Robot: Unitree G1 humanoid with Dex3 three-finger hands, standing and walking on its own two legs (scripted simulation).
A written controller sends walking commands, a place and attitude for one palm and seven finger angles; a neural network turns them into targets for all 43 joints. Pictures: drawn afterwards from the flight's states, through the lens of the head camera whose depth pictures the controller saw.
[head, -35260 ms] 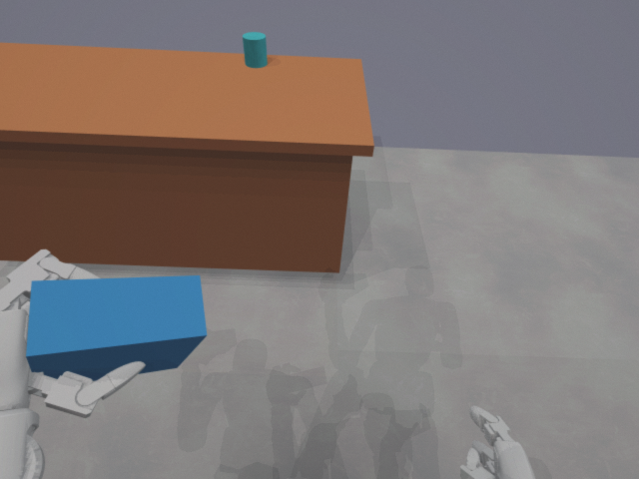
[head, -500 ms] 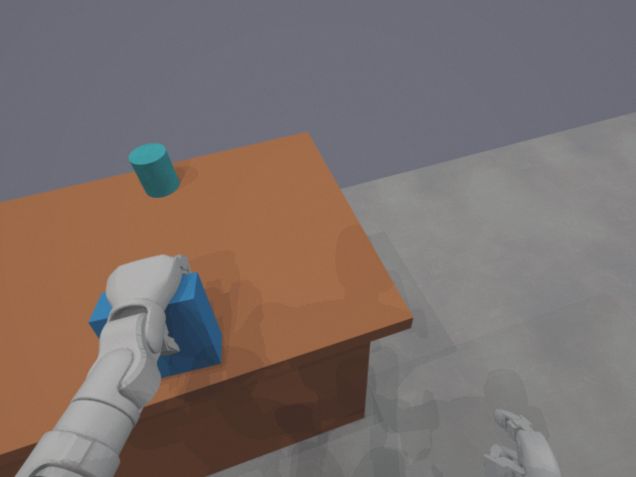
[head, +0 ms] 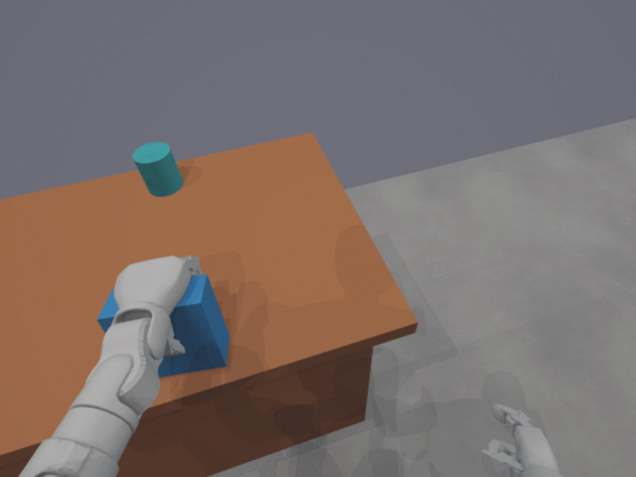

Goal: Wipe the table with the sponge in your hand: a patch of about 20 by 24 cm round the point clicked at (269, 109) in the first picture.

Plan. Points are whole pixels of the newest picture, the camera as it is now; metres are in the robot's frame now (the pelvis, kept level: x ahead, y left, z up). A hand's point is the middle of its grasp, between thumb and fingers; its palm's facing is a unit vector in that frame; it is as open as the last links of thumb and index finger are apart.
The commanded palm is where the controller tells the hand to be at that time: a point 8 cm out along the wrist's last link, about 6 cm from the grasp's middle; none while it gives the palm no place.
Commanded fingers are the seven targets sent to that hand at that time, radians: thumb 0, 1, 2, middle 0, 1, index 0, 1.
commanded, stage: lower the sponge onto the table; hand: left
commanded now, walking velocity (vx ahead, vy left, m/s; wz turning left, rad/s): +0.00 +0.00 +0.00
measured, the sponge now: (175, 339) +0.29 +0.26 -0.03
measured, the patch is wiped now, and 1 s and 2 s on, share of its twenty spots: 0.00 0.05 0.20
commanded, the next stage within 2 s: wipe forward along the first lane in 0.86 s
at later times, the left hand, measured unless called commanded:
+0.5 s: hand (176, 303) +0.31 +0.24 +0.03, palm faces -0.07 -0.07 -1.00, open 10.1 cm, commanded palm +0.30 +0.26 +0.10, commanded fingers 0.00 0.10 1.30 -1.20 -1.60 -1.20 -1.60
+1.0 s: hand (171, 309) +0.31 +0.26 +0.02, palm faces -0.07 -0.07 -1.00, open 10.1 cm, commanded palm +0.30 +0.27 +0.08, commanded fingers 0.00 0.10 1.30 -1.20 -1.60 -1.20 -1.60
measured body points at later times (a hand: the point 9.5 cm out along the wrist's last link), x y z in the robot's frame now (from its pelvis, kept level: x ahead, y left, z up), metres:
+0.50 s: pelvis +0.00 +0.01 +0.00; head +0.01 -0.02 +0.45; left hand +0.31 +0.24 +0.09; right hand +0.20 -0.23 -0.11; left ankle -0.03 +0.10 -0.74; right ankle -0.01 -0.11 -0.74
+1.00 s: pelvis +0.00 +0.00 +0.00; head +0.00 -0.03 +0.45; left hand +0.31 +0.26 +0.07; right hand +0.17 -0.25 -0.12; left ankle -0.03 +0.10 -0.74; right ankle -0.01 -0.11 -0.74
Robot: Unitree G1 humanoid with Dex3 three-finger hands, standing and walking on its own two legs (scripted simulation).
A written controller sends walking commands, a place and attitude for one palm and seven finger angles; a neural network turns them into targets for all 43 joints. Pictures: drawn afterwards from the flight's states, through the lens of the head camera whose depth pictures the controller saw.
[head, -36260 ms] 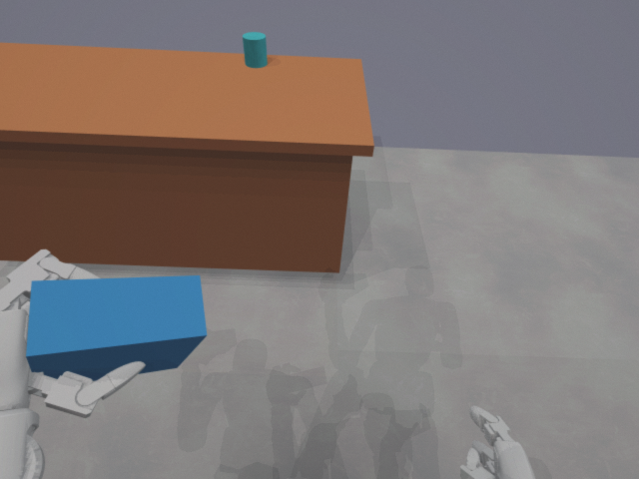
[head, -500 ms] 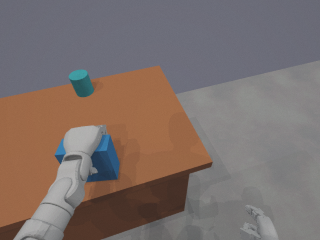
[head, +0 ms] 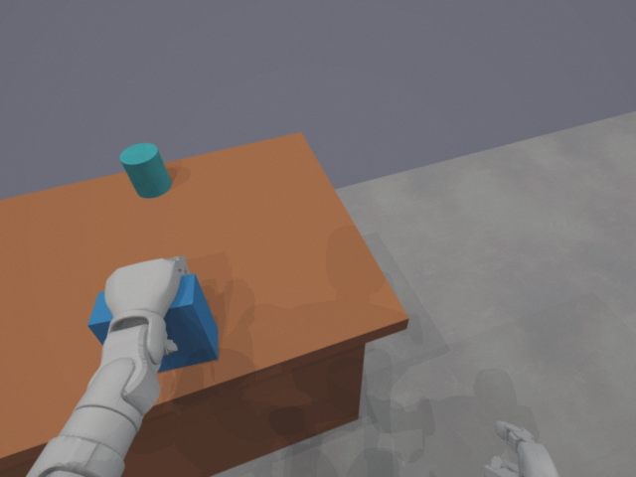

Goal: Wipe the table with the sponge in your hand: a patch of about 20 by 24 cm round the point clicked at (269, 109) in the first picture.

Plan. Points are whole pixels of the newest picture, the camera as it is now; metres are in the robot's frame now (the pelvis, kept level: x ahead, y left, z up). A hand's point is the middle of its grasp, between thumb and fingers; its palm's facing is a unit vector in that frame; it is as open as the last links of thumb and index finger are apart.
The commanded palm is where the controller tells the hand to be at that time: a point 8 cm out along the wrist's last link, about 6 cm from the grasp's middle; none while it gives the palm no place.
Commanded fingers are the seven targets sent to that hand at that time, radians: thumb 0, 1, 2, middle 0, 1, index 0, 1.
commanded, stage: wipe forward along the first lane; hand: left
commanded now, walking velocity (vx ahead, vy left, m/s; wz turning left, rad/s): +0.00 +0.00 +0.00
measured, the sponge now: (166, 336) +0.30 +0.27 -0.03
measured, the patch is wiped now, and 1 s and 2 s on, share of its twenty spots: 0.05 0.20 0.25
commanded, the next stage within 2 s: slide across to the middle lane in 1.58 s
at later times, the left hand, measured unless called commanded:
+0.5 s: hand (142, 285) +0.35 +0.31 +0.02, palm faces -0.13 -0.02 -0.99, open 10.1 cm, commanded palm +0.35 +0.31 +0.07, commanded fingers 0.00 0.10 1.30 -1.20 -1.60 -1.20 -1.60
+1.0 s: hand (146, 254) +0.41 +0.33 +0.02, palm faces -0.14 +0.00 -0.99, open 10.1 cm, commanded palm +0.41 +0.32 +0.06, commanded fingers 0.00 0.10 1.30 -1.20 -1.60 -1.20 -1.60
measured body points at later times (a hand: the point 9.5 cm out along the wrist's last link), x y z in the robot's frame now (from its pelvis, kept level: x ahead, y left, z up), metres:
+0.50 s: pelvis -0.02 +0.00 -0.01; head +0.02 -0.01 +0.44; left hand +0.36 +0.30 +0.08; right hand +0.10 -0.27 -0.14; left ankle -0.02 +0.10 -0.74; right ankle -0.01 -0.11 -0.74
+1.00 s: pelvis -0.02 +0.01 -0.02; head +0.05 +0.01 +0.43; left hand +0.42 +0.32 +0.08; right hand +0.02 -0.27 -0.15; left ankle -0.02 +0.10 -0.74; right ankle -0.01 -0.11 -0.74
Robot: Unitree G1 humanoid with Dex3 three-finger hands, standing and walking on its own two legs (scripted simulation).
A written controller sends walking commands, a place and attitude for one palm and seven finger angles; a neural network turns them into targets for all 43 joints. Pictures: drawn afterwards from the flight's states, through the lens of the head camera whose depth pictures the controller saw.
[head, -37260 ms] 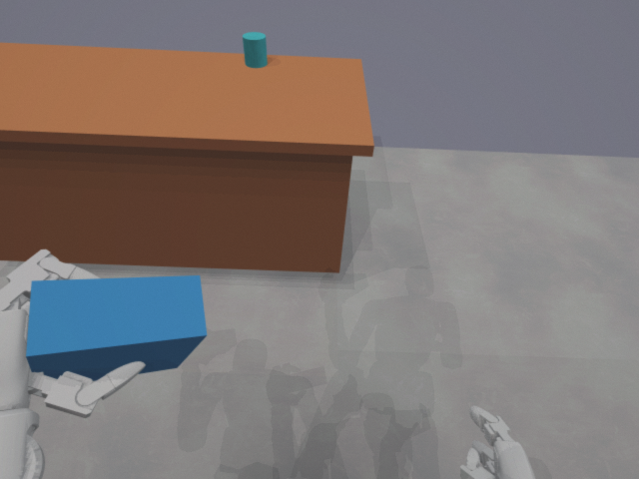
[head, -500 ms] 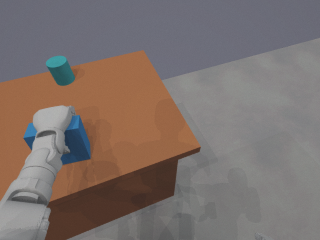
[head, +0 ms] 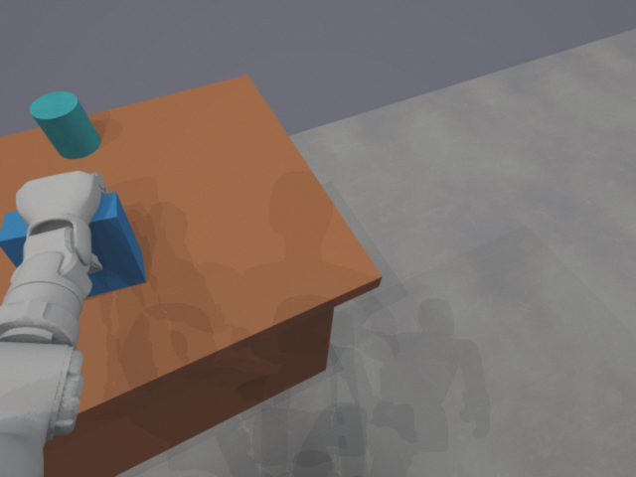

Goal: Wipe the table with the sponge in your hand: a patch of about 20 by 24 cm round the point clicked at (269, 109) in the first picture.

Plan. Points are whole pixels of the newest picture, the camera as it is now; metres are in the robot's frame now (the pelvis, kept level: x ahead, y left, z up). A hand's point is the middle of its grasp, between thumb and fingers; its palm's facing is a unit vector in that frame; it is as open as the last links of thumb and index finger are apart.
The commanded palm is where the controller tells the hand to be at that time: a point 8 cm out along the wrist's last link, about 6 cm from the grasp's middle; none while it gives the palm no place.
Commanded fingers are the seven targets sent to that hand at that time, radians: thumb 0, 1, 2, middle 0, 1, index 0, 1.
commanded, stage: wipe forward along the first lane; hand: left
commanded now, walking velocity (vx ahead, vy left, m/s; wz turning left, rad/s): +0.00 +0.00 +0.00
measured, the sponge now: (87, 261) +0.41 +0.33 -0.02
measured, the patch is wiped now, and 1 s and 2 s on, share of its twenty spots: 0.20 0.25 0.40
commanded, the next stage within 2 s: slide across to the middle lane in 0.58 s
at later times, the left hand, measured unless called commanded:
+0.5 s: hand (71, 203) +0.47 +0.35 +0.04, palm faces -0.17 -0.01 -0.99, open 10.2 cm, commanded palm +0.47 +0.34 +0.08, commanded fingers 0.00 0.10 1.30 -1.20 -1.60 -1.20 -1.60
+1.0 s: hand (85, 186) +0.50 +0.33 +0.05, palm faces -0.15 -0.01 -0.99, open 10.2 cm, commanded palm +0.50 +0.31 +0.10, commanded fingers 0.00 0.10 1.30 -1.20 -1.60 -1.20 -1.60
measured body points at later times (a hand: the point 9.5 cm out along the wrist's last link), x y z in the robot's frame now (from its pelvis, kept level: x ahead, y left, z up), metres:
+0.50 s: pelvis +0.01 +0.01 -0.01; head +0.11 +0.03 +0.43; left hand +0.48 +0.34 +0.09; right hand +0.03 -0.27 -0.13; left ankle +0.00 +0.09 -0.72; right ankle +0.01 -0.12 -0.72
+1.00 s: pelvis +0.02 +0.01 +0.00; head +0.12 +0.03 +0.43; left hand +0.50 +0.33 +0.10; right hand +0.02 -0.26 -0.13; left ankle +0.00 +0.09 -0.72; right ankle +0.01 -0.12 -0.72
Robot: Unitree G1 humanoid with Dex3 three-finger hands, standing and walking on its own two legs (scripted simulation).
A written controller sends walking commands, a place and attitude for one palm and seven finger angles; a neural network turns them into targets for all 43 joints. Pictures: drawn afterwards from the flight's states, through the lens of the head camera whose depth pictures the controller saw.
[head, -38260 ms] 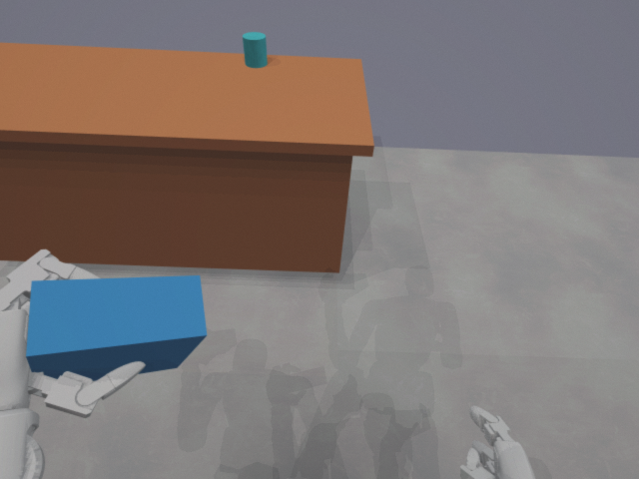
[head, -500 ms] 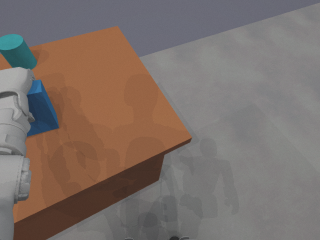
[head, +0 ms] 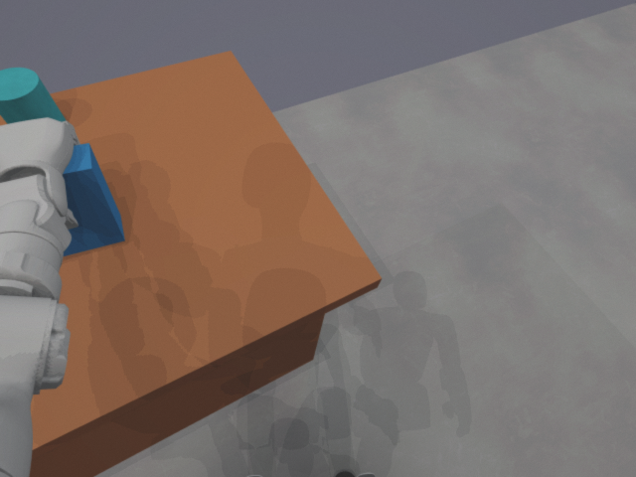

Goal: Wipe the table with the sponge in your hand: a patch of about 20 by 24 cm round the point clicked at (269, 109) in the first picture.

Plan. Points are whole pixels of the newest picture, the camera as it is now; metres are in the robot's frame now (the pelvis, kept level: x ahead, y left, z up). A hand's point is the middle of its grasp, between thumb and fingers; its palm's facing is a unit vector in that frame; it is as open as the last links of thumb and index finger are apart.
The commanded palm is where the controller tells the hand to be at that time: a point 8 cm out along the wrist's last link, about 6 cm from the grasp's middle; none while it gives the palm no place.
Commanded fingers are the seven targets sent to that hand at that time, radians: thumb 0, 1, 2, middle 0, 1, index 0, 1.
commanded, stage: slide across to the middle lane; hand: left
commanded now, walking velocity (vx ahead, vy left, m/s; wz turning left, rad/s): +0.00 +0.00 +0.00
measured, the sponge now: (60, 218) +0.46 +0.33 +0.00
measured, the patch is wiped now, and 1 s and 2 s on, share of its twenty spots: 0.25 0.40 0.65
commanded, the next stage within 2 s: wipe back along the middle lane in 0.32 s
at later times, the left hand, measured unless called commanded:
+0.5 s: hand (109, 168) +0.50 +0.26 +0.05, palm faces -0.14 -0.01 -0.99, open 10.2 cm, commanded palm +0.49 +0.24 +0.10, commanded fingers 0.00 0.10 1.30 -1.20 -1.60 -1.20 -1.60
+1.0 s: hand (114, 196) +0.46 +0.25 +0.04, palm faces -0.10 -0.02 -1.00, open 10.2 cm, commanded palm +0.44 +0.23 +0.08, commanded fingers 0.00 0.10 1.30 -1.20 -1.60 -1.20 -1.60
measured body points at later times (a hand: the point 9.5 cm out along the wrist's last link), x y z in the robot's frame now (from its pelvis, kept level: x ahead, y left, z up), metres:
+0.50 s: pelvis +0.01 -0.01 +0.00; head +0.11 -0.01 +0.44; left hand +0.51 +0.25 +0.10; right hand +0.01 -0.28 -0.13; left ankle -0.03 +0.08 -0.72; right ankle -0.01 -0.13 -0.72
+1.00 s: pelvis +0.00 -0.01 +0.01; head +0.07 -0.01 +0.45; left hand +0.46 +0.24 +0.10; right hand +0.06 -0.28 -0.13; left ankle -0.03 +0.08 -0.72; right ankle -0.01 -0.13 -0.72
